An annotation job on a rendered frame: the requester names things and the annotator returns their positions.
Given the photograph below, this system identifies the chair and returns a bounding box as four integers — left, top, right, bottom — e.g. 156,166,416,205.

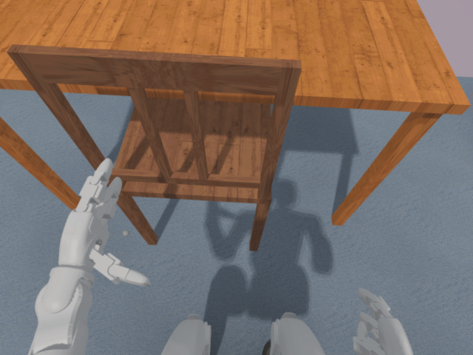
7,44,302,251

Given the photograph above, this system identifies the left robot hand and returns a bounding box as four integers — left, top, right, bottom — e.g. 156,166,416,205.
58,158,150,286

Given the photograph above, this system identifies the robot left shin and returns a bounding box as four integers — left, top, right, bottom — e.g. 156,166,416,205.
187,314,201,320

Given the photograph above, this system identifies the right robot hand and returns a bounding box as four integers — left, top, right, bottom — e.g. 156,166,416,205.
353,288,413,355

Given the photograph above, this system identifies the robot left forearm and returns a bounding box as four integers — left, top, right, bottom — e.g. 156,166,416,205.
28,265,95,355

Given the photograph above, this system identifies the right robot thigh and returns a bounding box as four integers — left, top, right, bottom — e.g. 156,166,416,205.
270,318,325,355

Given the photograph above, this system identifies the table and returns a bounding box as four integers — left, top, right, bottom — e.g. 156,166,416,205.
0,0,471,226

